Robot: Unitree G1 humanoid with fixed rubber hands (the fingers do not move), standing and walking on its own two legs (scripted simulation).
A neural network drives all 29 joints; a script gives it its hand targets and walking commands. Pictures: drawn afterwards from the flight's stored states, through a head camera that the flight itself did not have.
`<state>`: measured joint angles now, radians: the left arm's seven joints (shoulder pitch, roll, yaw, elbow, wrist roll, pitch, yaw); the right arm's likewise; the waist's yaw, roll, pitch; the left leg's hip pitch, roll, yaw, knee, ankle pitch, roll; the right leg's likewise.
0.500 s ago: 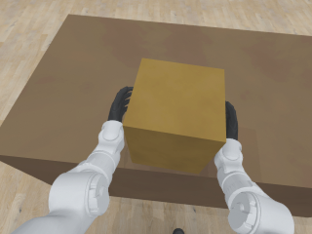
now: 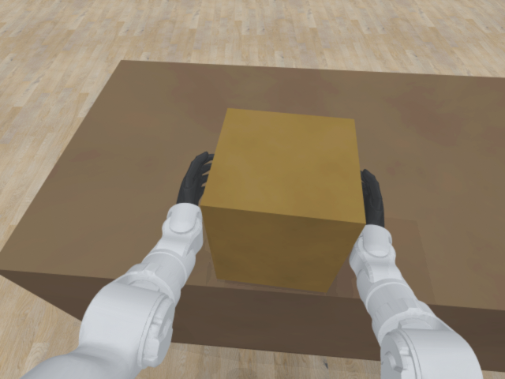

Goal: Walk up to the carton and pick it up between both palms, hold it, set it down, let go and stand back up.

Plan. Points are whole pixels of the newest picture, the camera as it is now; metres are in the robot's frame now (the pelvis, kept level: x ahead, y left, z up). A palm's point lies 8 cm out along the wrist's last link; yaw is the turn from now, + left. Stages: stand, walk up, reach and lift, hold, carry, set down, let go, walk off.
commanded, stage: reach and lift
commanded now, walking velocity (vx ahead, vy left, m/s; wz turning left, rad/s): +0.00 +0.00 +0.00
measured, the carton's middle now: (279, 205) +0.42 -0.06 +0.01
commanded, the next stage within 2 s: none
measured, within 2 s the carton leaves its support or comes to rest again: neither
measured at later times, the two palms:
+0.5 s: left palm (168, 175) +0.40 +0.10 +0.13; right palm (381, 185) +0.37 -0.19 +0.12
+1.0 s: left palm (144, 179) +0.37 +0.12 +0.16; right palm (379, 183) +0.35 -0.18 +0.15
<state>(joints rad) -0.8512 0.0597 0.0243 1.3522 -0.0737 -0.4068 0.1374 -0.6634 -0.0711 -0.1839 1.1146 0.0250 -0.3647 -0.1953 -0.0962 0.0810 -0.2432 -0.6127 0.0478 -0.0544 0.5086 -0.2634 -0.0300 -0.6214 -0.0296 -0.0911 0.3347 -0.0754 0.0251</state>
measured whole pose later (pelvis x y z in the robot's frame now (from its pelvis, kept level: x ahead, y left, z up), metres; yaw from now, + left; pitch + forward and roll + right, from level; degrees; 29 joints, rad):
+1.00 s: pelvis -0.01 +0.00 +0.02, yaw +2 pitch -1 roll -1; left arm -0.61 -0.04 0.23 0.44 0.17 0.39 0.06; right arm -0.59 -0.09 -0.05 0.60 0.18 0.24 -0.22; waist -0.10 -0.01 -0.05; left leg -0.12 0.03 -0.09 0.36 -0.22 -0.03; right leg -0.14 -0.02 -0.04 0.22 -0.07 0.03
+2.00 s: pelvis -0.02 +0.00 +0.01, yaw +3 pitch -5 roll -2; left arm -0.62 -0.05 0.26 0.20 0.25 0.62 0.02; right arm -0.62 -0.06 -0.06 0.53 0.19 0.33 -0.22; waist -0.09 -0.05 -0.01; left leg -0.06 0.03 -0.10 0.39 -0.24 -0.03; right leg -0.06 -0.01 -0.05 0.23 -0.08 0.03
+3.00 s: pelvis -0.03 -0.01 +0.01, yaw +2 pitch -7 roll -2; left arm -0.67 -0.07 0.30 0.17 0.30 0.70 0.00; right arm -0.68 -0.08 -0.04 0.53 0.20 0.40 -0.22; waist -0.07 -0.05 0.00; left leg -0.03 0.03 -0.09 0.40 -0.24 -0.03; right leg -0.04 -0.01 -0.03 0.25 -0.08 0.03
